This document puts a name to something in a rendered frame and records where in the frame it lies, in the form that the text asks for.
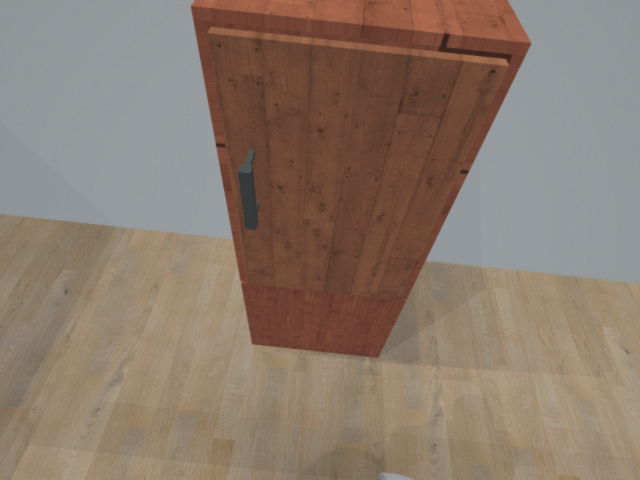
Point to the cupboard door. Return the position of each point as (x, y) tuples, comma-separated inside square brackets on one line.
[(357, 149)]

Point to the handle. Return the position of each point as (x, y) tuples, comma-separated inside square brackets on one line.
[(247, 189)]

